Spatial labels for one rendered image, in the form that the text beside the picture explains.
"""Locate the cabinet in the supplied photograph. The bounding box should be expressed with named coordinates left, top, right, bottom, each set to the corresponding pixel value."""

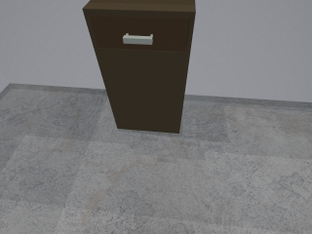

left=82, top=0, right=196, bottom=134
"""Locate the handle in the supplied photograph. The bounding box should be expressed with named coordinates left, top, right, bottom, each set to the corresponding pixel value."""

left=123, top=33, right=153, bottom=45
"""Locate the drawer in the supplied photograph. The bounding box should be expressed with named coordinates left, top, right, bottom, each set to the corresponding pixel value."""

left=90, top=15, right=189, bottom=52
